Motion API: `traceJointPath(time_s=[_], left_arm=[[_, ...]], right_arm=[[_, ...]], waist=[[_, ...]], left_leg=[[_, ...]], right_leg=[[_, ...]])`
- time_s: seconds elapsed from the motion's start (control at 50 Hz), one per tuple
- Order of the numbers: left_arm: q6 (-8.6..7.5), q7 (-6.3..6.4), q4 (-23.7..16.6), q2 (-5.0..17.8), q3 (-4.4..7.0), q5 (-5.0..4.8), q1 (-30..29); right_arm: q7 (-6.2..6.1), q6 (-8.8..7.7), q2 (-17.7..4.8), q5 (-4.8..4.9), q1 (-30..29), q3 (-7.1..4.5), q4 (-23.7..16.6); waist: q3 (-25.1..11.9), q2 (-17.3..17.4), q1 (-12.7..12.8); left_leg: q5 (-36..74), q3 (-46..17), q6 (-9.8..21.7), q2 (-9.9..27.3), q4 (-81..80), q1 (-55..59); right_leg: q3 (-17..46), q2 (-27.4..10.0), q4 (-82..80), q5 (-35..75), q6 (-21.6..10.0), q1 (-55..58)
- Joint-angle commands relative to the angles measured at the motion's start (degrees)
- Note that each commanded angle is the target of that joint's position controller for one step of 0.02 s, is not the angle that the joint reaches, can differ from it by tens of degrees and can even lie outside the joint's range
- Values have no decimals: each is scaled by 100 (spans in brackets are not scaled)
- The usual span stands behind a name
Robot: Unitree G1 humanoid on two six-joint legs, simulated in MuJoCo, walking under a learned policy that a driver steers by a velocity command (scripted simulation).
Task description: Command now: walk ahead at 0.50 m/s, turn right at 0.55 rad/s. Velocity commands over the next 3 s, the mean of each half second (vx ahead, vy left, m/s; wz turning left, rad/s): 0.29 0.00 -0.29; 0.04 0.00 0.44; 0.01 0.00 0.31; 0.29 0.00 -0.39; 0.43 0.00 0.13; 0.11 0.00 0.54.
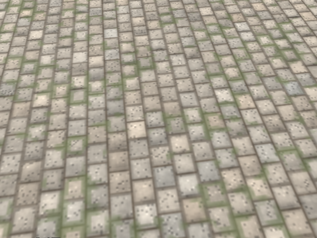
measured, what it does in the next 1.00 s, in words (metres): walks ahead: right foot, then left foot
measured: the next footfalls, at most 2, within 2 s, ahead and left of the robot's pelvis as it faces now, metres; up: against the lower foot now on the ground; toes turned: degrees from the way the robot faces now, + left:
right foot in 0.12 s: +0.23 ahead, -0.12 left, +0.00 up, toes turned -7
left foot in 0.64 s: +0.37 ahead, +0.06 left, +0.00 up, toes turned -2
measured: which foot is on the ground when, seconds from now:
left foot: down 0.00-0.12, up 0.14-0.62, down 0.64-1.00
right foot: up 0.00-0.10, down 0.12-0.66, up 0.68-1.00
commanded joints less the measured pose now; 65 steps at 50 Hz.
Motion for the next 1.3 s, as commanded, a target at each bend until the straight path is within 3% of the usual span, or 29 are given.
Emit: traceJointPath(time_s=[0.02, 0.06, 0.1, 0.12, 0.14, 0.16, 0.18, 0.22, 0.26, 0.36, 0.46, 0.6, 0.64, 0.66, 0.68, 0.72, 0.74, 0.8, 0.88, 0.98, 1.02, 1.04, 1.06, 1.08, 1.1, 1.12, 1.16, 1.22, 1.3], left_arm=[[-60, -97, -606, 290, 41, 2, -542], [-27, -112, -673, 456, 129, 21, -394], [24, -52, -405, 857, 383, -1, 849], [87, 57, -165, 1296, 588, 6, 1793], [59, 128, -256, 2031, 676, 16, 1503], [-55, 84, -544, 1640, 533, 72, 1535], [-145, 41, -512, 1299, 423, 109, 1278], [-182, 71, -488, 973, 352, 0, 719], [-168, 139, -552, 720, 240, 141, 335], [-228, 254, -104, 591, 124, 194, 280], [-149, 309, 237, 699, 115, 302, 358], [218, 481, 384, 845, 212, 60, 289], [213, 552, 338, 792, 219, 83, 392], [124, 525, 96, 635, 171, 272, 400], [90, 454, 20, 522, 116, 353, 30], [126, 369, 125, 590, 160, 96, 82], [172, 395, 153, 582, 171, 103, 48], [228, 450, 166, 458, 169, 129, 97], [184, 458, 182, 424, 149, 103, 73], [59, 360, 153, 540, 202, 68, 97], [-22, 311, 253, 549, 244, 65, 428], [-39, 320, 295, 717, 309, 101, 582], [-10, 366, 234, 1138, 396, 203, 646], [12, 342, 236, 1391, 438, 414, 481], [-24, 352, 47, 1042, 343, 414, 179], [-30, 384, -13, 763, 270, 338, -92], [-19, 426, -14, 604, 207, 157, -183], [47, 480, 103, 611, 178, 181, 192], [97, 457, 165, 780, 219, 153, 254]], right_arm=[[-31, 6, -1056, 107, -192, -275, -293], [-51, 83, -1232, 159, -226, -327, -285], [-72, 170, -1272, 224, -339, -325, -321], [-102, 152, -1075, 126, -289, -236, -414], [-53, 45, -228, -156, 246, 25, -774], [-1, -123, -628, -31, -113, 17, -767], [20, -176, -915, 173, -658, -58, -931], [-89, -184, -867, -27, -734, -50, -871], [-92, -13, -903, -41, -434, -75, -703], [-83, 172, -355, -39, -387, 105, -518], [19, 179, -455, 72, -986, 95, -620], [208, 279, -523, 55, -1031, -7, -941], [165, 246, -921, 11, -486, -160, -888], [97, 252, -1578, -71, -303, -319, -980], [52, 305, -1213, -106, 85, -240, -935], [22, 304, -922, -22, -463, -162, -1068], [9, 345, -879, 54, -725, -154, -1118], [-69, 489, -958, 36, -953, -195, -1209], [-175, 580, -1064, 42, -909, -267, -1256], [-172, 682, -1060, 49, -1055, -277, -1340], [-191, 730, -1000, 113, -1234, -254, -1391], [-203, 741, -868, 121, -1133, -215, -1391], [-185, 741, -537, 38, -848, -126, -1384], [-180, 678, -688, 72, -916, -191, -1589], [-181, 645, -1138, 7, -736, -326, -1424], [-169, 674, -1246, 58, -649, -398, -1276], [-211, 773, -923, 22, -560, -333, -1119], [-192, 753, -591, 97, -876, -199, -1267], [-144, 723, -332, 25, -1138, -33, -1380]], waist=[[301, 468, 120], [39, 628, 329], [-711, 622, 1090], [-1182, 233, 1503], [-1588, -1463, 696], [-2546, -736, 1081], [-1858, -302, 1118], [-922, 240, 684], [-864, 82, 371], [-921, -135, 323], [-678, -158, 660], [-403, -176, 586], [-888, 368, 352], [-1225, 1489, 487], [-1758, 1861, 104], [-1359, 746, 325], [-999, 442, 416], [-871, 886, 566], [-1091, 1050, 468], [-974, 1302, 414], [-930, 1287, 633], [-936, 1083, 642], [-997, -89, 453], [-622, -1535, 352], [-541, -949, 343], [-457, -595, 249], [-342, -430, 321], [-387, -589, 544], [-629, -796, 688]], left_leg=[[2470, -412, 821, 1747, -285, -1], [4214, -216, 702, 1743, 398, 217], [5342, 66, 475, 1502, 2227, -145], [4077, 76, 171, 1234, 3907, -1377], [-1580, -279, -290, 28, 6088, -3969], [-2167, -1712, -276, -136, 6828, -4340], [-1660, -1838, -192, 120, 6757, -4632], [-911, -1740, -196, 524, 5875, -4342], [-566, -1685, -258, 687, 5536, -3538], [650, -1483, -412, 672, 3938, -2977], [1534, -1500, -299, 571, 2715, -2808], [192, -1191, 65, 308, 2057, -3198], [2722, -1715, 489, 425, 1201, -1776], [5290, -3377, 1363, 1569, 1333, -555], [5680, -4489, 2229, 2227, 994, 266], [4328, -3646, 1768, 1802, 989, -259], [3765, -3328, 1520, 1543, 882, -654], [3109, -3023, 1317, 1048, 709, -1280], [2586, -3188, 1272, 979, 773, -1362], [1663, -3833, 1152, 910, 829, -1504], [1500, -3909, 934, 718, 1078, -1670], [916, -3776, 683, 481, 1355, -1987], [-695, -3057, 334, -112, 2543, -2700], [-2028, -2224, 50, -742, 3696, -3661], [-1851, -2368, -113, -345, 4778, -3649], [-1469, -2290, -182, -304, 5176, -3629], [-955, -2227, -392, -294, 5638, -3761], [-768, -1962, -545, -298, 5170, -3721], [-947, -1659, -569, 22, 3499, -2879]], right_leg=[[-200, 41, -392, -198, -222, -28], [-516, 367, -472, -757, -453, 500], [-780, 886, -823, -761, -799, 2282], [-106, 657, -986, -282, -1051, 3966], [3085, -944, -1345, -107, -2103, 5710], [4496, -1498, -2057, 124, -2465, 5925], [3542, -1338, -2107, 987, -2193, 5417], [2252, -802, -2030, 1999, -1765, 3960], [1654, -684, -2240, 2769, -1634, 3015], [412, -319, -2466, 3482, -1358, 2588], [118, -440, -2622, 2685, -1177, 2950], [365, -920, -1534, 2739, -1114, 3753], [-152, -274, -221, 2469, -515, 3216], [-578, 642, 1272, 66, 14, 1725], [22, 1290, 2454, -3594, 220, 541], [536, 747, 3015, -3353, 221, 247], [472, 640, 2614, -3028, 277, 148], [285, 719, 1551, -2387, 505, 744], [358, 784, 560, -1969, 612, 1187], [409, 849, -475, -1813, 470, 1638], [288, 844, -1610, -1141, 311, 2240], [487, 484, -2067, -753, 151, 2743], [1659, -794, -2379, -397, -323, 3292], [3000, -1657, -2657, 280, -1267, 2858], [2770, -1725, -2628, 344, -1501, 2688], [2121, -1372, -2507, 289, -1271, 2586], [1469, -909, -2371, 308, -1057, 2740], [990, -717, -2313, 877, -1190, 3096], [819, -816, -2164, 1165, -1247, 3324]])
